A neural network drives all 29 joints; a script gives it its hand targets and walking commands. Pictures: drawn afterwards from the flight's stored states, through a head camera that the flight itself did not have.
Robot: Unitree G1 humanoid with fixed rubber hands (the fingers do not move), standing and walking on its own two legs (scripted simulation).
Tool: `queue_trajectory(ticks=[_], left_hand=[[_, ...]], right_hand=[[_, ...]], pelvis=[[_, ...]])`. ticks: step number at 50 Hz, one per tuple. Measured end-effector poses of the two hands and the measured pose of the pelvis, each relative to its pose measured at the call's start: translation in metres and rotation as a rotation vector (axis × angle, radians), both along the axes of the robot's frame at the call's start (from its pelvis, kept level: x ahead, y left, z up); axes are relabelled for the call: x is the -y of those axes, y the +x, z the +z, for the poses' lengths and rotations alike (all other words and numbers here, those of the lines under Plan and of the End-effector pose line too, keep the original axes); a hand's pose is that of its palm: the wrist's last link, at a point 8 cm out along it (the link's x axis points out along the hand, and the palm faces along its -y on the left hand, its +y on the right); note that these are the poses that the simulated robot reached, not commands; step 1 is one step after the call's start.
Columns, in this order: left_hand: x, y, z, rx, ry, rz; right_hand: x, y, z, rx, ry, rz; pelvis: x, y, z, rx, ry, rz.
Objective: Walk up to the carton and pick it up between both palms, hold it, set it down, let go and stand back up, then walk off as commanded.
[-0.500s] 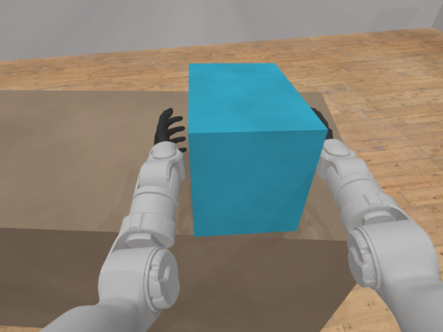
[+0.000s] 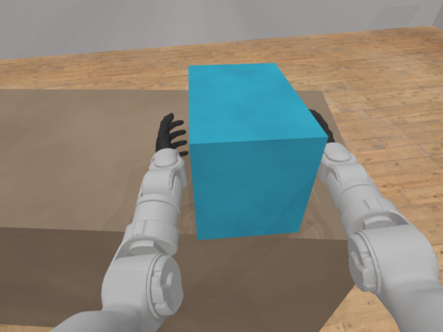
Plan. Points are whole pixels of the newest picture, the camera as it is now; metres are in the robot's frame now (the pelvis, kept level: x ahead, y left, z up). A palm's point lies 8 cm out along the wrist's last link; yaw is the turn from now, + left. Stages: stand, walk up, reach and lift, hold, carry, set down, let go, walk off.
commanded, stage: set down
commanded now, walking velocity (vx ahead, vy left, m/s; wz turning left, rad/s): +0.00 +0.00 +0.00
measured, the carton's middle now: (239, 143) +0.47 -0.01 +0.11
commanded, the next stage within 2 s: none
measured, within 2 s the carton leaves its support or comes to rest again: rests again in 0.12 s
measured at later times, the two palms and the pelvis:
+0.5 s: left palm (156, 171) +0.35 +0.14 +0.15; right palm (348, 164) +0.37 -0.20 +0.14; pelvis -0.04 -0.01 +0.00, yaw +0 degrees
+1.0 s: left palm (131, 215) +0.27 +0.17 +0.13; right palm (369, 210) +0.29 -0.21 +0.12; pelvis -0.07 -0.01 -0.01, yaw +0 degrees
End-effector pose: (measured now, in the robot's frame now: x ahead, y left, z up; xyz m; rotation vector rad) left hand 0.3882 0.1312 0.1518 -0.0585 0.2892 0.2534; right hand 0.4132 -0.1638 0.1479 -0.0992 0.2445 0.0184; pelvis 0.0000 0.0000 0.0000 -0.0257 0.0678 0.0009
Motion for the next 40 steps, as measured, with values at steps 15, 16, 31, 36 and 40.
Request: queue_trajectory(ticks=[15,16,31,36,40], left_hand=[[-0.003,-0.017,-0.012,0.004,0.08,0.012],[-0.004,-0.019,-0.011,0.006,0.1,0.016],[-0.027,-0.061,0.0,-0.021,0.153,0.053],[-0.035,-0.073,-0.005,-0.027,0.148,0.053],[-0.039,-0.086,-0.011,-0.022,0.134,0.047]], right_hand=[[0.01,-0.019,-0.027,0.028,0.117,-0.019],[0.013,-0.02,-0.028,0.029,0.13,-0.032],[0.049,-0.053,0.008,0.076,0.155,-0.05],[0.05,-0.069,0.0,0.034,0.145,-0.037],[0.05,-0.086,-0.012,0.008,0.132,-0.025]], pelvis=[[0.003,-0.017,0.0,0.023,-0.002,-0.003],[0.003,-0.02,0.0,0.026,-0.002,-0.004],[0.009,-0.048,-0.003,0.057,0.006,-0.008],[0.009,-0.057,-0.004,0.069,0.007,-0.008],[0.008,-0.062,-0.004,0.076,0.005,-0.008]])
